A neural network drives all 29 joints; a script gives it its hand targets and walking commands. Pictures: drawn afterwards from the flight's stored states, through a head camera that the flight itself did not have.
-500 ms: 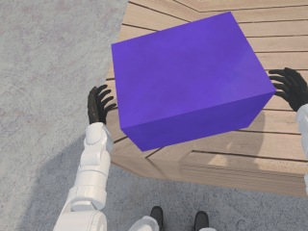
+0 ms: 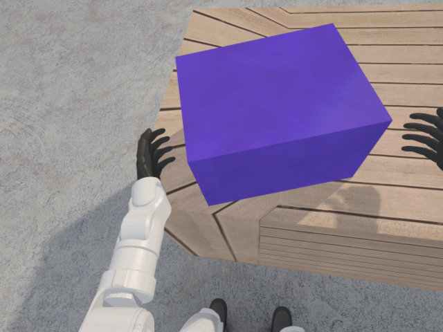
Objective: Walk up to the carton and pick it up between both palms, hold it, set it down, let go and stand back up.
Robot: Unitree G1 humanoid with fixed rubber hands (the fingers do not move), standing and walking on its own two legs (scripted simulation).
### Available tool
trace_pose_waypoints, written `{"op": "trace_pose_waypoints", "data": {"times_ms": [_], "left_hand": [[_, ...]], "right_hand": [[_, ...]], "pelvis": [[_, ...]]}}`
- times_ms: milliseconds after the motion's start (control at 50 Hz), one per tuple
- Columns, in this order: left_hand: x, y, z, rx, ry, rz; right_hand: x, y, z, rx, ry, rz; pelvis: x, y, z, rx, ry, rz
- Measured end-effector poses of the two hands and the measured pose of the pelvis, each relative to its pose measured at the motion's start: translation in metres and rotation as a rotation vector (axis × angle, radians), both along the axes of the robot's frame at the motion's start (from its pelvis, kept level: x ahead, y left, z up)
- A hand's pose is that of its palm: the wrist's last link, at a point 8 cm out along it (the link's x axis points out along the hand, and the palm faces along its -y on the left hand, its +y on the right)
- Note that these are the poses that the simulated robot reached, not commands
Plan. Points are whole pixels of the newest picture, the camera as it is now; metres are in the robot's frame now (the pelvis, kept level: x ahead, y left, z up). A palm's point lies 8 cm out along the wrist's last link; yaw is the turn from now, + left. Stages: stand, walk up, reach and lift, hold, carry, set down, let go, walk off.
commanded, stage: set down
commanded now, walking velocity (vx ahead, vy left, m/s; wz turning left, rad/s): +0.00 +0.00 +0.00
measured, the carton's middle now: (267, 119) +0.51 +0.01 +0.00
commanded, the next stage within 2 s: none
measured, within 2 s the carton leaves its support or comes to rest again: neither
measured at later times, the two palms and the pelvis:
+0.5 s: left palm (136, 207) +0.28 +0.21 +0.05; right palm out of the picture +0.37 -0.33 -0.02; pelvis +0.01 +0.00 +0.00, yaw +0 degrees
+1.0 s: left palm (131, 220) +0.25 +0.20 +0.07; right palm out of the picture +0.32 -0.34 +0.00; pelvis +0.01 +0.00 +0.00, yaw +0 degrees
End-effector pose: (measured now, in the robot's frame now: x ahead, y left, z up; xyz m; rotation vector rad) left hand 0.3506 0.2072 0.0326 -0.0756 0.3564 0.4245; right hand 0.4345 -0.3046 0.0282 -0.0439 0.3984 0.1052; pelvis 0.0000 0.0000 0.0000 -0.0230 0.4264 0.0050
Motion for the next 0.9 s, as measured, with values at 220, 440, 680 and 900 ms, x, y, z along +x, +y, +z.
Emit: {"op": "trace_pose_waypoints", "data": {"times_ms": [220,440,680,900], "left_hand": [[-0.018,0.005,-0.001,0.049,-0.023,-0.003],[-0.064,0.001,0.002,0.08,-0.002,-0.001],[-0.085,-0.003,0.029,0.09,-0.083,-0.009],[-0.096,-0.011,0.035,0.072,-0.093,-0.016]], "right_hand": [[-0.019,-0.012,-0.04,-0.089,0.015,0.035],[-0.053,-0.021,-0.053,-0.121,0.004,0.073],[-0.09,-0.031,-0.039,-0.117,0.02,0.08],[-0.113,-0.04,-0.032,-0.111,0.059,0.07]], "pelvis": [[0.018,-0.003,0.001,0.004,0.025,0.003],[0.017,-0.005,0.001,0.004,0.024,0.004],[0.007,-0.005,0.004,0.005,-0.044,0.004],[0.004,-0.005,0.005,0.006,-0.073,0.005]]}}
